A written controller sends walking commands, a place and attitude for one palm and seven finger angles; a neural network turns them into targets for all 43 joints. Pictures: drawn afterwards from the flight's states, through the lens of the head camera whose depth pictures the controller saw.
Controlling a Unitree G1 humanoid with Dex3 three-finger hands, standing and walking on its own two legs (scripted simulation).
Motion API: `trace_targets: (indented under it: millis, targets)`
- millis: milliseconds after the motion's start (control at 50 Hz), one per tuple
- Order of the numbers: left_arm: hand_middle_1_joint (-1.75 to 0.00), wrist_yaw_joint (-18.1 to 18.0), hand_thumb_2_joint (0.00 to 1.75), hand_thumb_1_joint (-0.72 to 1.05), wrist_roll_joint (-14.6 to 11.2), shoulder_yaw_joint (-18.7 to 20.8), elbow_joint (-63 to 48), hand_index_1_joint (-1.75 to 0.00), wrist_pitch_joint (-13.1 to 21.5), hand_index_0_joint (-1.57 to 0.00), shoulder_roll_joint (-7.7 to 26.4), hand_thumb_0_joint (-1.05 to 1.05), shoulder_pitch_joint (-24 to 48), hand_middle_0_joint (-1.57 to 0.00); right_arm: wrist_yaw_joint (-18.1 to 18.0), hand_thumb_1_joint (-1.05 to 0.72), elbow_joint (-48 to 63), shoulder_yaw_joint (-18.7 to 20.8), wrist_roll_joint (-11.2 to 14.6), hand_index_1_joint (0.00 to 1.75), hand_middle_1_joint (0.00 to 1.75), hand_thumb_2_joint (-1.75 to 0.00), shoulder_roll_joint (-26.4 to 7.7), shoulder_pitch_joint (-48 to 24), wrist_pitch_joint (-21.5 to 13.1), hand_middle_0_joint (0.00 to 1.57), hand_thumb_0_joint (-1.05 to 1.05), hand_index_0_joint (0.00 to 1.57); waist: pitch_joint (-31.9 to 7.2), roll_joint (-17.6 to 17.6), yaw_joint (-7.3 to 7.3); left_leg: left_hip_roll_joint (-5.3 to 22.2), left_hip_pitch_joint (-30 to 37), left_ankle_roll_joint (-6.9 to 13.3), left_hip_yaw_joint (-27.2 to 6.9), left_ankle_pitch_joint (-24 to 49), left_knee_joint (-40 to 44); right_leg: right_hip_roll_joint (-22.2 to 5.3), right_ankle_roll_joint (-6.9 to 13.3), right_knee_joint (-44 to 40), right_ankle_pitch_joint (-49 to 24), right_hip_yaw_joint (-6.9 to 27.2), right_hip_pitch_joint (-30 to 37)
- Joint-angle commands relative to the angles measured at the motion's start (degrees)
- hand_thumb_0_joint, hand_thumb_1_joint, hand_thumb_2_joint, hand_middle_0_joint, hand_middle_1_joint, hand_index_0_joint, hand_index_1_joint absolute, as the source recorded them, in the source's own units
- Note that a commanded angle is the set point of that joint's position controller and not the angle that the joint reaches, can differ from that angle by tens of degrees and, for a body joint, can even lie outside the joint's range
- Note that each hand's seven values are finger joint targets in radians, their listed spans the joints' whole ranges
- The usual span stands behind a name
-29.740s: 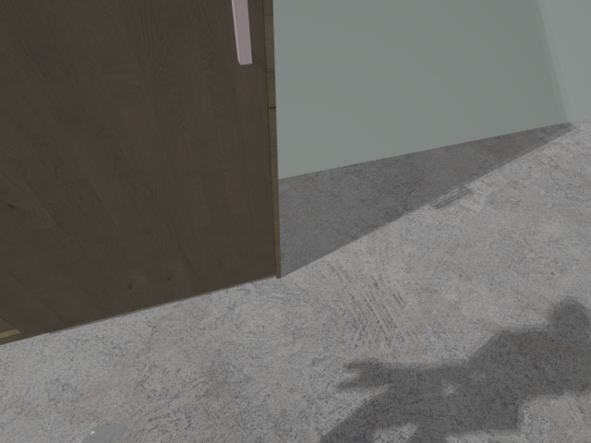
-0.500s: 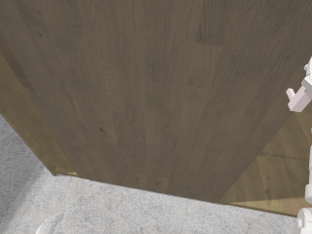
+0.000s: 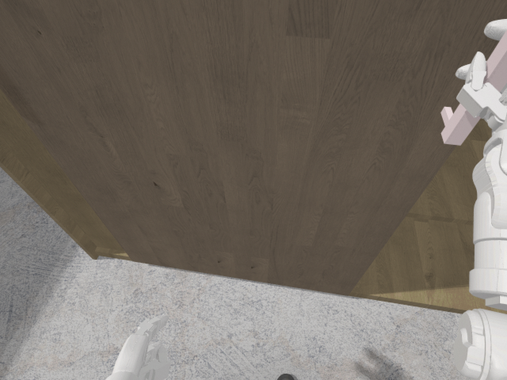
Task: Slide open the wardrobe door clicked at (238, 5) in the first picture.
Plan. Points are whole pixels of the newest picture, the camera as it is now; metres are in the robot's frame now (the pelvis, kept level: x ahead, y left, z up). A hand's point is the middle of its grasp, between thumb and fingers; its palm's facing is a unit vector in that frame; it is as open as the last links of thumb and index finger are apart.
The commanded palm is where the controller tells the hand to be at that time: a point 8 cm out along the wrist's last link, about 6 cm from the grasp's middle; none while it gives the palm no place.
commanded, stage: stop walking and hold the door there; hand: right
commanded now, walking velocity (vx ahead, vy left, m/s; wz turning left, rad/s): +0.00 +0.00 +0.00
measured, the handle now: (495, 55) +0.46 -0.28 +0.27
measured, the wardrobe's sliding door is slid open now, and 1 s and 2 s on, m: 0.67 0.67 0.67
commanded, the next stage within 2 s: loosen the grip on the handle in 0.46 s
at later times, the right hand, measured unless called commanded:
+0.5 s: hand (470, 89) +0.42 -0.25 +0.24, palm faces +0.43 +0.89 -0.16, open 6.1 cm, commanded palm +0.39 -0.29 +0.21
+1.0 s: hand (478, 88) +0.43 -0.26 +0.24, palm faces +0.44 +0.88 -0.17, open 12.9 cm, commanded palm +0.38 -0.29 +0.25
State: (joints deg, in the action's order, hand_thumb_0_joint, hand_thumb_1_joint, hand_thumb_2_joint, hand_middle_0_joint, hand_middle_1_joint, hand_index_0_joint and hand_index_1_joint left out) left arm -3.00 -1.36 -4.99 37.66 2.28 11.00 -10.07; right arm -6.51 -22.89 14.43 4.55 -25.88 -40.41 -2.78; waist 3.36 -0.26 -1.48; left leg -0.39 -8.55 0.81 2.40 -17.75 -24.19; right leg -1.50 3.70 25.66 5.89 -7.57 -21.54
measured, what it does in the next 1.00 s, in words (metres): stands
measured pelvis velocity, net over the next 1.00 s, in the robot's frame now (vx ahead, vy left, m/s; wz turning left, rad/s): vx -0.02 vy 0.02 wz -0.03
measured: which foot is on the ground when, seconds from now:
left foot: down 0.00-1.00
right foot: down 0.00-1.00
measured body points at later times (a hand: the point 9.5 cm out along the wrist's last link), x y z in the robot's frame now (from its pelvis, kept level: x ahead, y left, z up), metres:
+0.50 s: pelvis +0.01 +0.02 -0.01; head +0.01 +0.03 +0.44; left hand +0.11 +0.29 -0.12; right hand +0.40 -0.30 +0.25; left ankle -0.05 +0.12 -0.74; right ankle +0.09 -0.08 -0.74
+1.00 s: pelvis -0.02 +0.02 -0.01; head +0.00 +0.01 +0.44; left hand +0.07 +0.29 -0.11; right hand +0.40 -0.31 +0.25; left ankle -0.05 +0.12 -0.74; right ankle +0.09 -0.08 -0.74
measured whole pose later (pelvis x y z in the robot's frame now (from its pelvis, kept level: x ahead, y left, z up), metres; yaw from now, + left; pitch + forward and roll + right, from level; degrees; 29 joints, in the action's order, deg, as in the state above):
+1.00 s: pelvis -0.02 +0.02 -0.01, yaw -1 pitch +2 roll +2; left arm -3.7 0.5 -0.5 42.0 5.4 15.0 -17.3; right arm -3.2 -41.4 19.9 -3.3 -31.4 -49.5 -3.1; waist 0.2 0.5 2.8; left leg -1.9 -14.2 1.7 4.8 -20.2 -32.4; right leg -2.8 2.1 31.3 6.6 -4.5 -26.8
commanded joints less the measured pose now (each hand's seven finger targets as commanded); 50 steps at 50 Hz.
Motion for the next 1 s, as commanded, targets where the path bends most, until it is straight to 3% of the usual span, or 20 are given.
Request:
trace_targets:
  millis: [0,40,120,300,460,520,540,560,580,600,620,640,660,700,740,780,820,920,940,980]
  targets:
    - [-0.3,-1.26,0.9,0.9,0.15,4.87,-6.53,-0.3,2.06,-0.2,11.22,0.0,1.4,-0.2,2.32,-0.9,9.28,-0.6,-1.32,1.4,1.4,-0.9,-9.81,-17.47,-4.3,0.45,0.0,0.45,-23.03,-7.1,2.21,3.98,-2.29,1.23,-1.84,1.91,1.81,-10.77,-3.37,-2.79,-6.92,13.05,20.29]
    - [-0.3,-1.74,0.9,0.9,-0.97,5.36,-6.49,-0.3,1.69,-0.2,11.72,0.0,0.92,-0.2,2.0,-0.9,6.81,1.69,-1.2,1.4,1.4,-0.9,-12.6,-16.89,-3.88,0.45,0.0,0.45,-21.71,-2.13,1.97,3.67,-2.41,0.24,-1.85,1.82,1.61,-10.54,-2.14,-2.61,-3.09,12.8,17.99]
    - [-0.3,-2.19,0.9,0.9,-1.13,5.47,-6.1,-0.3,0.9,-0.2,11.9,0.0,0.17,-0.2,2.09,-0.9,1.73,0.36,-1.1,1.4,1.4,-0.9,-11.43,-17.14,-3.67,0.45,0.0,0.45,-17.99,-1.98,2.38,6.49,-5.37,1.26,-4.31,0.08,3.42,-9.4,-2.58,-0.85,1.67,10.67,14.79]
    - [-0.3,-3.17,0.9,0.9,-1.95,5.78,-5.16,-0.3,-0.9,-0.2,12.86,0.0,-1.75,-0.2,2.15,-0.9,-4.47,3.31,-1.64,1.4,1.4,-0.9,-15.73,-13.74,-3.88,0.45,0.0,0.45,-15.38,1.45,2.23,10.28,-2.14,0.02,-6.2,22.34,1.13,-7.55,-2.56,7.05,-9.21,8.14,9.97]
    - [-0.3,-3.55,0.9,0.9,-1.72,6.0,-4.53,-0.3,-1.5,-0.2,13.54,0.0,-2.5,-0.2,2.34,-0.9,-4.42,3.37,-1.56,1.4,1.4,-0.9,-15.76,-11.58,-4.42,0.45,0.0,0.45,-14.17,0.13,1.93,7.79,-3.74,-1.27,-4.27,17.62,-0.66,-8.89,-1.17,5.23,-12.86,10.25,11.41]
    - [-0.3,-3.33,0.9,0.9,-1.58,5.93,-4.84,-0.3,-1.19,-0.2,13.28,0.0,-2.56,-0.2,2.69,-0.9,-2.98,0.99,-1.44,1.4,1.4,-0.9,-12.54,-11.84,-4.92,0.45,0.0,0.45,-14.77,-1.7,2.07,6.0,-5.53,-1.12,-3.79,9.56,-0.89,-10.12,-0.56,3.22,-10.24,12.28,13.05]
    - [-0.3,-2.11,0.9,0.9,-3.2,4.61,-8.64,-0.3,2.17,-0.2,10.13,0.0,-5.75,-0.2,0.59,-0.9,5.13,23.88,-9.48,1.4,1.4,-0.9,-47.01,-66.88,-9.13,0.45,0.0,0.45,-6.47,-6.05,2.44,2.49,-6.12,-1.61,-8.07,-1.31,2.65,-3.12,0.23,-3.01,4.78,9.27,9.41]
    - [-0.3,0.1,0.9,0.9,3.71,9.23,0.16,-0.3,3.98,-0.2,11.26,0.0,-8.29,-0.2,4.14,-0.78,-17.53,13.67,-14.57,1.4,1.4,-0.84,-29.61,-52.49,-3.04,0.45,0.0,0.45,-17.15,4.84,5.6,-0.16,-10.08,2.18,-1.72,23.33,-4.37,-0.08,-1.82,4.8,-11.99,5.7,10.22]
    - [-0.3,1.05,0.9,0.9,2.54,9.26,-2.74,-0.3,4.28,-0.2,12.09,0.0,-10.1,-0.2,4.39,-0.66,-10.27,9.38,-9.31,1.4,1.4,-0.78,-18.48,-43.85,-2.65,0.45,0.0,0.45,-19.55,11.98,8.29,-2.52,-10.9,0.51,0.14,25.59,-3.79,-0.79,-1.11,4.58,-15.52,7.45,16.08]
    - [-0.3,0.99,0.9,0.9,2.97,9.65,-3.06,-0.3,5.23,-0.2,13.51,0.0,-10.95,-0.2,5.0,-0.54,-10.57,15.67,-9.51,1.4,1.4,-0.73,-23.31,-38.36,-2.67,0.45,0.0,0.45,-25.93,11.29,5.27,-2.22,-9.18,0.47,-1.2,23.67,-2.62,-1.54,-1.39,2.49,-16.63,8.03,20.81]
    - [-0.3,0.68,0.9,0.9,2.87,8.99,-4.1,-0.3,5.65,-0.2,12.95,0.0,-7.66,-0.2,6.13,-0.42,-7.27,11.47,-8.13,1.4,1.4,-0.67,-21.34,-41.35,-3.27,0.45,0.0,0.45,-27.77,3.75,4.11,-2.41,-9.19,0.93,-1.78,19.15,-1.71,-0.67,-1.7,2.28,-14.06,7.66,23.58]
    - [-0.3,0.07,0.9,0.9,3.42,9.0,-3.89,-0.3,6.28,-0.2,12.23,0.0,-7.67,-0.2,5.64,-0.3,-5.89,14.6,-6.74,1.4,1.4,-0.61,-21.88,-38.12,-3.84,0.45,0.0,0.45,-28.37,-1.85,2.67,-2.09,-8.23,1.45,-2.13,17.95,-1.36,-0.94,-1.84,2.72,-13.98,7.84,25.3]
    - [-0.3,0.56,0.9,0.9,3.29,8.07,-4.34,-0.3,6.66,-0.2,11.56,0.0,-5.98,-0.2,5.32,-0.17,-0.63,8.55,-7.42,1.4,1.4,-0.55,-18.04,-42.23,-3.89,0.45,0.0,0.45,-27.73,-11.49,3.0,-1.64,-12.37,1.81,-2.73,11.88,-0.7,-0.85,-2.64,2.94,-10.21,7.51,26.6]
    - [-0.3,0.68,0.9,0.9,2.66,7.46,-3.93,-0.3,6.93,-0.2,10.69,0.0,-5.1,-0.2,3.38,0.07,-3.04,1.68,-9.21,1.4,1.4,-0.43,-10.81,-38.84,-2.72,0.45,0.0,0.45,-19.85,-15.69,4.07,-1.68,-17.59,2.19,-1.93,3.32,-0.33,-0.99,-2.98,1.83,3.37,8.6,23.67]
    - [-0.3,0.26,0.9,0.9,2.75,7.09,-4.06,-0.3,6.99,-0.2,11.79,0.0,-5.27,-0.2,1.54,0.31,-6.86,4.65,-11.51,1.4,1.4,-0.32,-15.99,-36.37,-2.0,0.45,0.0,0.45,-14.79,-9.08,4.45,-1.25,-16.18,1.98,-1.67,0.22,0.82,-0.68,-2.11,0.15,10.97,9.34,16.12]
    - [-0.3,-0.2,0.9,0.9,2.25,7.41,-4.56,-0.3,6.35,-0.2,12.61,0.0,-5.12,-0.2,1.5,0.55,-5.12,6.65,-10.17,1.37,1.37,-0.2,-18.86,-34.59,-1.8,0.42,0.0,0.42,-17.26,-2.24,4.52,-1.25,-14.93,1.01,-1.79,-1.12,1.01,-0.65,-1.39,0.45,9.58,8.7,14.32]
    - [-0.3,-0.96,0.9,0.9,1.98,7.5,-3.59,-0.3,5.65,-0.2,12.93,0.0,-4.61,-0.2,2.58,0.55,-5.42,8.34,-7.57,1.33,1.33,-0.2,-20.4,-35.08,-2.48,0.4,0.0,0.4,-17.1,1.44,4.68,-1.11,-14.64,0.22,-2.29,-4.31,1.57,-0.58,-1.24,0.64,10.76,8.42,13.36]
    - [-0.3,-1.34,0.9,0.9,1.83,7.69,-1.97,-0.3,5.65,-0.2,12.75,0.0,-5.41,-0.2,3.28,0.55,-6.22,5.2,-7.39,1.25,1.25,-0.2,-18.59,-38.44,-4.19,0.33,0.0,0.33,-16.2,-2.44,5.39,-1.35,-17.99,0.19,-2.46,-7.03,0.83,-0.65,-1.68,1.09,14.65,9.27,13.78]
    - [-0.3,-1.7,0.9,0.9,1.83,7.74,-1.94,-0.3,5.69,-0.2,13.23,0.0,-5.36,-0.2,2.54,0.55,-4.04,9.31,-7.61,1.23,1.23,-0.2,-24.2,-40.57,-4.67,0.32,0.0,0.32,-17.86,-4.41,4.61,-1.17,-16.55,0.39,-3.06,-6.25,1.22,-0.58,-1.49,1.43,13.63,8.95,14.22]
    - [-0.3,-1.56,0.9,0.9,1.96,7.95,-1.55,-0.3,5.52,-0.2,12.67,0.0,-6.23,-0.2,1.95,0.55,-4.04,7.52,-8.08,1.2,1.2,-0.2,-22.63,-42.09,-4.4,0.29,0.0,0.29,-19.98,-6.44,4.89,-1.18,-16.33,0.52,-3.05,-5.18,0.94,-0.49,-1.68,1.56,12.69,9.08,15.47]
